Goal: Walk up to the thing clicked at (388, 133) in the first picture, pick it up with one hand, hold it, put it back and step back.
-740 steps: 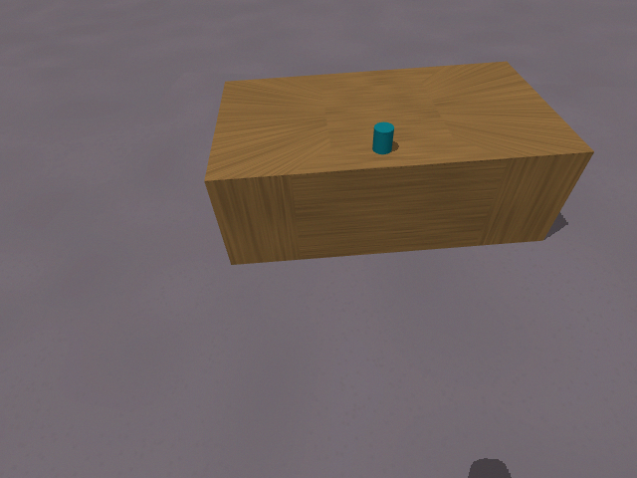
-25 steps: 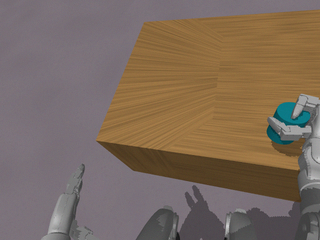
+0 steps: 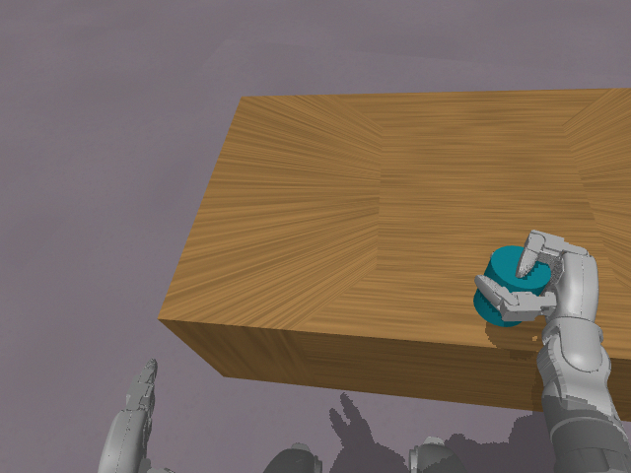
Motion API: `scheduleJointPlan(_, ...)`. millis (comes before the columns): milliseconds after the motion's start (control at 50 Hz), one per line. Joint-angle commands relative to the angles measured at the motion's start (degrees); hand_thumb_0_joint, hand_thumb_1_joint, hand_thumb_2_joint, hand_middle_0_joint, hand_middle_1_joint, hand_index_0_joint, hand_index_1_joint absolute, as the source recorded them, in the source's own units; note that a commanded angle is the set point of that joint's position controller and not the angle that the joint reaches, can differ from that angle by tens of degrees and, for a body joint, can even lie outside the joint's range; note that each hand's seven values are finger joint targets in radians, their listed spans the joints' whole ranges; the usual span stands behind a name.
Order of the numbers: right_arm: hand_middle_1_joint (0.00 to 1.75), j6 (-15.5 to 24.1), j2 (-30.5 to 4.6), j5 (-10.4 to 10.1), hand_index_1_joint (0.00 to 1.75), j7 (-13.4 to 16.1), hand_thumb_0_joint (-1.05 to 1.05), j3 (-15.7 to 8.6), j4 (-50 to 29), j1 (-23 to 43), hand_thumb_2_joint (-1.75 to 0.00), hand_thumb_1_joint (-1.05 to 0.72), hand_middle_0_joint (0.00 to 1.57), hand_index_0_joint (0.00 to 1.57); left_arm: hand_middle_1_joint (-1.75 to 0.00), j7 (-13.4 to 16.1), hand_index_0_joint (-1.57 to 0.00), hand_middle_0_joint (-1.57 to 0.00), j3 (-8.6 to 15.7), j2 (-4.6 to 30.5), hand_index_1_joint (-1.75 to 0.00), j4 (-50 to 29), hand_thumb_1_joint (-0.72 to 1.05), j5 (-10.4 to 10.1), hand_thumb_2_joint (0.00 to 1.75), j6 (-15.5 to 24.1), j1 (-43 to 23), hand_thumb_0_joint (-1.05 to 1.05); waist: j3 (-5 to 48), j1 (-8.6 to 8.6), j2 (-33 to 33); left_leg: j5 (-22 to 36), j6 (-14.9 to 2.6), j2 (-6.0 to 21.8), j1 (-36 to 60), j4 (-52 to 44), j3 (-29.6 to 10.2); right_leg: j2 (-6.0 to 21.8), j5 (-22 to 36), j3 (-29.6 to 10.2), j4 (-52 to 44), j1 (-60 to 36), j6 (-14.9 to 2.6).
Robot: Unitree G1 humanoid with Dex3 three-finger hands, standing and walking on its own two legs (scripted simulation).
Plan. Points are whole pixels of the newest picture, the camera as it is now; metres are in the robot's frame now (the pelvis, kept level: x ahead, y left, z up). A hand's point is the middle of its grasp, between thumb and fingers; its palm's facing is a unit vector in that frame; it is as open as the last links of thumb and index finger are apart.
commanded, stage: lift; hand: right
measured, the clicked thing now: (509, 287) +0.38 -0.19 -0.02
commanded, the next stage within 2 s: hold in 0.64 s
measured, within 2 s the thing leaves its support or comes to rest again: neither
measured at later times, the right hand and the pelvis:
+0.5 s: hand (513, 274) +0.36 -0.17 +0.05, palm faces +0.19 +0.98 -0.01, open 5.9 cm; pelvis +0.01 +0.01 +0.02, yaw +0 degrees
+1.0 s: hand (528, 279) +0.34 -0.18 +0.07, palm faces +0.20 +0.98 -0.02, open 5.9 cm; pelvis +0.01 +0.01 +0.03, yaw +0 degrees
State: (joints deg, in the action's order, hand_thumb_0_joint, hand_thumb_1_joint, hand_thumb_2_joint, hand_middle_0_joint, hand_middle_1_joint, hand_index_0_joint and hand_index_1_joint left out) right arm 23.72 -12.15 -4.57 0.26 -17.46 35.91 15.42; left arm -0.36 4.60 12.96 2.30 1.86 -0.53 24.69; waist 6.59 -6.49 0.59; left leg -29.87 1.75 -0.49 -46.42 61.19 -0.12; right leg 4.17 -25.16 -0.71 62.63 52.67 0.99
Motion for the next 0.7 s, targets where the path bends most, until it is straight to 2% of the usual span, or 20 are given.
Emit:
scheduleJointPlan(0,1.46,5.94,-8.70,-1.62,1.46,0.66,0.00,-0.56,-19.74,20.69,-1.32,-0.35,1.35,1.38,-0.05,1.54,-0.04,-0.04,6.44,9.33,-0.05,-9.67,-0.54,-0.37,0.04,3.39,-0.62,0.00,22.09,-0.03,-4.38,16.25,-1.31,-1.37,5.95,-10.47,1.15,-2.28,10.54,0.51,-9.96,-22.72,-1.29)
scheduleJointPlan(40,1.47,5.64,-7.74,-1.47,1.47,0.67,0.00,0.22,-19.61,18.14,-1.34,-0.34,1.35,1.39,-0.05,1.41,-0.04,-0.04,4.21,6.91,-0.05,-7.83,-0.55,-0.51,0.05,3.25,-0.28,0.00,20.16,1.67,-6.39,16.25,-1.69,-1.38,6.08,-10.09,1.62,-2.49,11.35,0.64,-11.28,-22.99,-0.83)
scheduleJointPlan(100,1.45,5.36,-7.35,-1.61,1.45,0.68,0.00,0.15,-18.84,16.05,-1.32,-0.34,1.34,1.37,-0.05,1.57,-0.04,-0.04,4.33,7.15,-0.05,-7.90,-0.54,-0.61,0.04,3.30,-2.16,0.00,18.97,1.89,-3.97,16.92,-1.41,-1.13,7.48,-11.18,1.17,-2.43,11.71,0.87,-11.57,-22.62,-1.14)
scheduleJointPlan(120,1.46,5.43,-7.64,-1.80,1.46,0.70,0.00,0.35,-21.81,18.46,-1.32,-0.34,1.34,1.37,-0.05,1.87,-0.04,-0.04,5.68,8.27,-0.05,-6.74,-0.54,-0.45,0.04,3.14,-1.18,0.00,19.25,1.13,-4.61,16.75,-1.52,-1.21,7.38,-11.12,1.43,-2.40,11.42,0.75,-11.97,-23.02,-1.05)
scheduleJointPlan(140,1.48,5.28,-8.89,-1.88,1.48,0.82,0.00,-0.79,-20.70,17.08,-1.34,-0.33,1.35,1.39,-0.05,1.85,-0.04,-0.04,5.34,8.21,-0.04,-5.17,-0.54,-0.50,0.04,3.00,-0.45,0.00,17.66,2.10,-6.01,16.17,-1.56,-1.01,7.19,-11.57,1.09,-2.46,10.95,1.20,-12.31,-23.16,-0.91)
scheduleJointPlan(160,1.48,5.36,-7.30,-1.96,1.48,0.72,0.00,0.70,-23.03,17.38,-1.34,-0.34,1.36,1.39,-0.05,1.91,-0.04,-0.04,4.96,7.76,-0.05,-6.76,-0.54,-0.57,0.04,3.10,-1.35,0.00,19.46,1.69,-5.15,17.32,-1.47,-0.98,8.26,-11.62,1.11,-2.43,12.13,1.06,-12.34,-24.61,-0.99)
scheduleJointPlan(240,1.46,4.29,-6.04,-2.52,1.46,0.50,0.00,1.51,-21.78,14.08,-1.33,-0.35,1.35,1.38,-0.05,2.05,-0.04,-0.04,4.80,7.40,-0.05,-6.69,-0.54,-0.91,0.04,3.15,-0.60,0.00,18.32,1.30,-2.22,20.56,-0.88,-0.76,11.01,-12.98,0.73,-2.71,14.24,1.56,-12.09,-24.21,-1.44)
scheduleJointPlan(280,1.46,4.32,-7.59,-2.48,1.46,0.68,0.00,0.83,-24.94,16.00,-1.32,-0.35,1.34,1.37,-0.05,2.28,-0.04,-0.04,5.63,8.28,-0.05,-7.83,-0.55,-1.12,0.04,3.34,-1.66,0.00,19.96,1.53,-2.32,21.36,-0.68,-0.44,12.11,-13.54,0.12,-2.64,14.78,1.59,-12.16,-25.36,-1.54)
scheduleJointPlan(300,1.46,3.94,-5.78,-2.69,1.46,0.48,0.00,1.85,-22.78,14.25,-1.33,-0.36,1.35,1.38,-0.05,2.25,-0.04,-0.04,4.45,7.38,-0.05,-7.19,-0.54,-1.17,0.04,3.42,-1.77,0.00,17.96,1.36,-1.72,20.16,-0.75,-0.61,11.18,-13.89,0.36,-2.57,13.89,1.63,-12.60,-24.97,-1.49)
scheduleJointPlan(320,1.47,4.14,-6.67,-2.66,1.47,0.72,0.00,1.38,-25.29,14.30,-1.33,-0.36,1.35,1.38,-0.05,2.38,-0.04,-0.04,5.49,8.13,-0.05,-6.62,-0.54,-1.16,0.04,3.24,-1.48,0.00,18.13,2.13,-2.97,19.81,-0.91,-0.41,11.34,-13.86,0.16,-2.58,13.75,1.74,-13.11,-25.61,-1.36)
scheduleJointPlan(360,1.46,3.79,-5.18,-2.82,1.46,0.56,0.00,2.07,-22.32,12.06,-1.33,-0.36,1.35,1.38,-0.05,2.31,-0.04,-0.04,3.86,6.38,-0.05,-5.27,-0.54,-1.20,0.04,3.33,-1.48,0.00,15.50,2.10,-2.50,18.83,-0.95,-0.60,10.75,-14.19,0.62,-2.57,13.10,1.66,-13.69,-25.04,-1.25)
scheduleJointPlan(400,1.47,3.93,-6.82,-2.71,1.47,0.75,0.00,1.27,-26.83,13.89,-1.34,-0.37,1.35,1.38,-0.05,2.40,-0.04,-0.04,4.57,6.98,-0.05,-4.74,-0.55,-1.11,0.05,3.39,-1.02,0.00,18.12,2.61,-4.07,21.08,-0.97,-0.47,11.78,-13.84,0.64,-2.60,15.34,1.72,-13.79,-26.93,-1.26)
scheduleJointPlan(420,1.48,3.74,-6.29,-2.68,1.48,0.60,0.00,2.04,-25.57,12.93,-1.34,-0.36,1.36,1.39,-0.05,2.16,-0.04,-0.04,2.89,5.66,-0.05,-4.36,-0.55,-1.12,0.05,3.39,-0.84,0.00,16.57,2.82,-4.43,21.02,-0.94,-0.30,11.93,-14.32,0.30,-2.78,15.10,2.05,-13.73,-26.23,-1.30)
scheduleJointPlan(460,1.47,3.41,-5.79,-2.71,1.47,0.46,0.00,1.84,-24.54,11.10,-1.34,-0.38,1.35,1.38,-0.05,2.41,-0.04,-0.04,4.36,6.72,-0.05,-5.73,-0.54,-1.22,0.04,3.56,-1.90,0.00,16.67,2.07,-1.81,22.15,-0.64,-0.31,12.62,-14.49,0.50,-2.71,15.79,1.97,-13.55,-26.26,-1.53)
scheduleJointPlan(480,1.45,3.70,-6.94,-2.90,1.45,0.71,0.00,1.15,-28.02,12.39,-1.33,-0.36,1.34,1.37,-0.05,2.44,-0.04,-0.04,4.93,7.31,-0.05,-3.60,-0.55,-1.00,0.04,3.46,-1.40,0.00,17.75,3.02,-4.23,22.37,-0.88,-0.16,13.01,-14.13,0.40,-2.80,16.18,2.07,-13.86,-26.61,-1.33)
scheduleJointPlan(540,1.47,3.08,-5.48,-2.95,1.47,0.68,0.00,2.33,-26.31,9.52,-1.35,-0.37,1.35,1.38,-0.05,2.56,-0.04,-0.04,5.36,7.46,-0.05,-5.08,-0.55,-1.32,0.05,3.37,-1.83,0.00,16.86,2.62,-2.38,21.98,-0.76,-0.33,13.75,-14.91,0.63,-2.72,16.08,1.90,-14.45,-27.53,-1.35)
scheduleJointPlan(580,1.46,3.21,-6.47,-3.38,1.46,1.17,0.00,1.24,-29.75,11.67,-1.33,-0.38,1.34,1.37,-0.05,2.74,-0.04,-0.04,6.42,8.61,-0.05,-4.84,-0.55,-1.38,0.05,3.49,-2.91,0.00,18.04,2.79,-3.23,21.56,-0.88,-0.30,13.97,-15.02,0.65,-2.66,15.67,1.74,-14.96,-27.99,-1.29)
scheduleJointPlan(620,1.47,3.33,-5.61,-3.38,1.47,1.15,0.00,2.54,-30.91,12.06,-1.35,-0.37,1.35,1.38,-0.05,2.58,-0.04,-0.04,3.62,5.88,-0.05,-3.16,-0.55,-1.29,0.05,3.30,-2.33,0.00,16.74,3.49,-4.43,22.08,-0.90,-0.13,14.25,-15.40,0.58,-2.73,16.43,1.98,-15.01,-28.33,-1.25)
scheduleJointPlan(640,1.48,2.85,-3.89,-3.38,1.48,0.94,0.00,3.30,-27.69,9.02,-1.35,-0.39,1.36,1.39,-0.05,2.84,-0.04,-0.04,4.80,6.96,-0.05,-4.88,-0.55,-1.48,0.05,3.57,-3.61,0.00,17.61,2.33,-0.76,23.20,-0.65,-0.46,14.17,-15.23,0.96,-2.50,17.55,1.58,-14.70,-28.84,-1.48)
scheduleJointPlan(680,1.47,2.73,-5.52,-3.32,1.47,1.12,0.00,2.58,-29.62,10.28,-1.35,-0.36,1.34,1.38,-0.05,2.71,-0.04,-0.04,2.91,5.46,-0.05,-2.91,-0.55,-1.32,0.05,3.35,-2.35,0.00,16.59,3.45,-2.82,23.57,-0.66,-0.03,15.01,-15.58,0.53,-2.76,17.58,2.06,-14.89,-28.02,-1.47)
